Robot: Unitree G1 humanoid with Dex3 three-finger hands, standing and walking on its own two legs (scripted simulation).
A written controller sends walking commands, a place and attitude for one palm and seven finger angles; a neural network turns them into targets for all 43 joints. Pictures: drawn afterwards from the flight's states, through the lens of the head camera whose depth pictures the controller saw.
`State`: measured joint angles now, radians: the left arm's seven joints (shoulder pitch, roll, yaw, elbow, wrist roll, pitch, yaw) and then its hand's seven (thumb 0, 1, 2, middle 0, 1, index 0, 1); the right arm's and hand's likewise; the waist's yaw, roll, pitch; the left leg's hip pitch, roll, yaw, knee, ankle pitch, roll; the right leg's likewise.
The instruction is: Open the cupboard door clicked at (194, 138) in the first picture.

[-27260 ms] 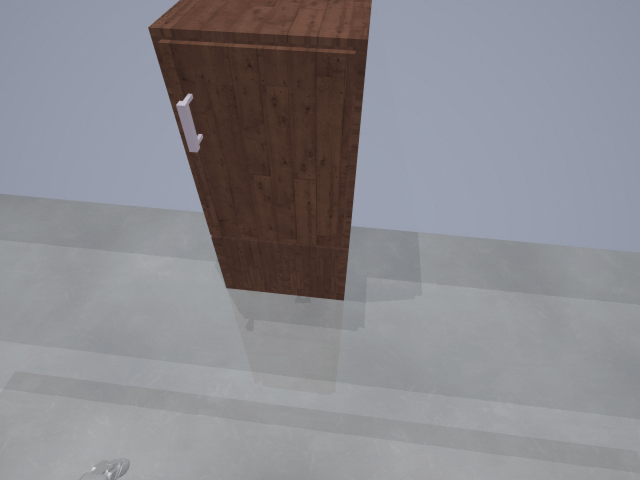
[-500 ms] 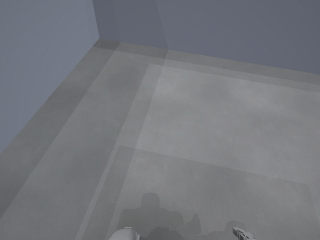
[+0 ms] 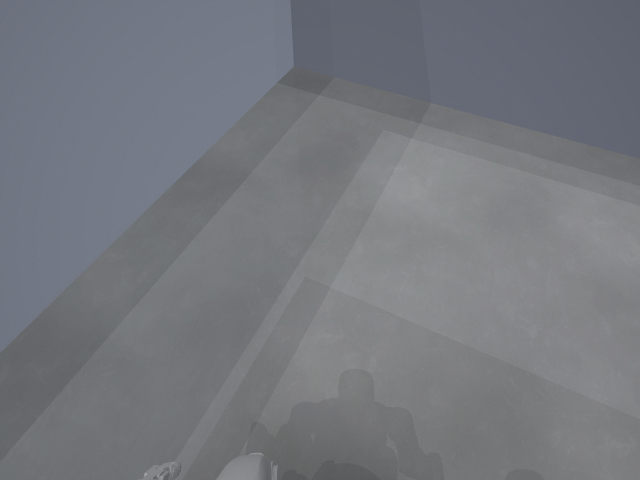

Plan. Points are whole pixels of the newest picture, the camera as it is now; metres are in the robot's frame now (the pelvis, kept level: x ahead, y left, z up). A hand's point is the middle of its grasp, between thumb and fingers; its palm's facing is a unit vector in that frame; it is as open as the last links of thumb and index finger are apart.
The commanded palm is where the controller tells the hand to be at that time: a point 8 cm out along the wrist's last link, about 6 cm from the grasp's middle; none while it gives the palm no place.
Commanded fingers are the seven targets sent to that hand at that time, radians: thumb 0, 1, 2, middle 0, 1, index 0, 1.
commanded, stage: turn to face it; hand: left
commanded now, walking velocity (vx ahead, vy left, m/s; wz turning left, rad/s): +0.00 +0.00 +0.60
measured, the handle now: out of the picture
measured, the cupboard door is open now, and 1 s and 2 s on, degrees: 46 46 46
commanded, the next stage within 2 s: none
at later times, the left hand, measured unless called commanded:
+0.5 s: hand out of the picture +0.08 +0.22 -0.16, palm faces +0.31 -0.90 -0.32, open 7.4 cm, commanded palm none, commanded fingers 0.00 0.90 0.90 -0.20 -0.30 -0.20 -0.30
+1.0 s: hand out of the picture +0.02 +0.19 -0.18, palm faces +0.60 -0.76 -0.25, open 7.4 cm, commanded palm none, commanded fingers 0.00 0.90 0.90 -0.20 -0.30 -0.20 -0.30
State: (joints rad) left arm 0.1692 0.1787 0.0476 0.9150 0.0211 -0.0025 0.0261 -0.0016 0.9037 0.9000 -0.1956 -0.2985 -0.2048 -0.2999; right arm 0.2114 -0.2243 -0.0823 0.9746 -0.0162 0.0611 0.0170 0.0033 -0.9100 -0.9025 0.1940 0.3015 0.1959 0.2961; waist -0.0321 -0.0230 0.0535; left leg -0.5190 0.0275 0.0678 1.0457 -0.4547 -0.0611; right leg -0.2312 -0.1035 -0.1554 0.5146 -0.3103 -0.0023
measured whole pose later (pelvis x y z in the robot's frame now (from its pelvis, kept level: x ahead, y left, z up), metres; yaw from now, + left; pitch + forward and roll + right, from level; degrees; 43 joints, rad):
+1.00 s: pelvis +0.08 -0.03 -0.01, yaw +36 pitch +1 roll +0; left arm 0.16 0.26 0.07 0.89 0.02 0.07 0.01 0.00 0.90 0.90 -0.20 -0.30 -0.20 -0.30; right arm 0.12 -0.22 -0.05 0.88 -0.02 0.03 0.01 0.00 -0.90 -0.90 0.20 0.30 0.20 0.30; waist 0.01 -0.04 0.12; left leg -0.34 0.00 0.02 0.58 -0.25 0.02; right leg -0.48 -0.09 -0.03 1.11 -0.45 0.08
